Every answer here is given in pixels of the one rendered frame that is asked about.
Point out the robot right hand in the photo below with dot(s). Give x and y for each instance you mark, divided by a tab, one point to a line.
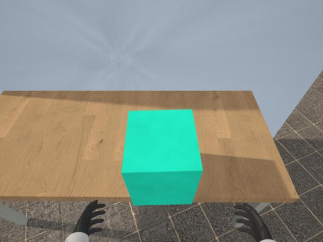
258	230

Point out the robot left hand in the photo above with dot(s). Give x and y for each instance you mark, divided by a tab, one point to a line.
85	222

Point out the carton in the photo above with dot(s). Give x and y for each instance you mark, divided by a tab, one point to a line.
161	162

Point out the left robot forearm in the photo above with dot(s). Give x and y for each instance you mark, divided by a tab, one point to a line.
77	237

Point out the table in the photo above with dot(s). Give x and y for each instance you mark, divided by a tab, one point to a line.
69	146

